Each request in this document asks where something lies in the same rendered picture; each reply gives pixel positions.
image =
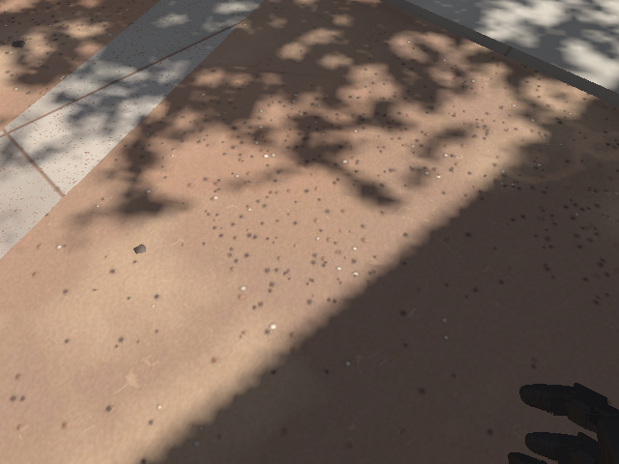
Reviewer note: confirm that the robot right hand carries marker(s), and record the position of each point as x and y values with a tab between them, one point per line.
582	406

